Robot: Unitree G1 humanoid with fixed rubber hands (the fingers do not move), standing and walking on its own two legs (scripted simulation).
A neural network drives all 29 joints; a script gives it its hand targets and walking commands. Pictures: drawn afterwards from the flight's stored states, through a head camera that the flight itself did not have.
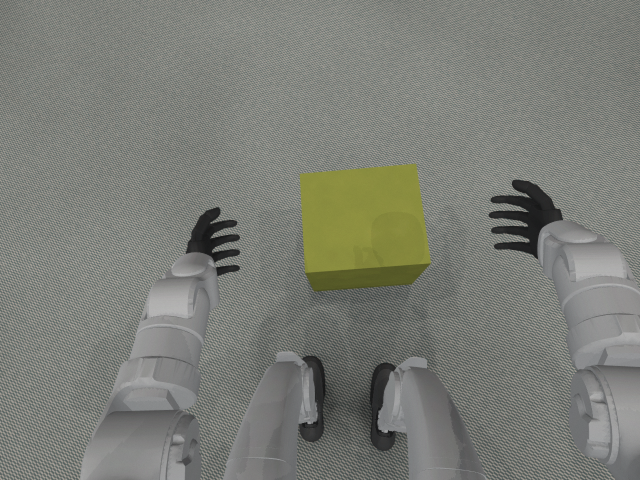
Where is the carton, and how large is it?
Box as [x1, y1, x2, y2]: [300, 164, 430, 291]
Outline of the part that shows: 415,164 300,174 305,273 314,291 410,284 430,263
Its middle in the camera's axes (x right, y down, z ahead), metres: +0.10 -0.02 +0.99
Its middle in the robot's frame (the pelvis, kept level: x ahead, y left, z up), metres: +0.56 -0.02 -0.55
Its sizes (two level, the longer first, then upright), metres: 0.271 0.237 0.255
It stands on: the floor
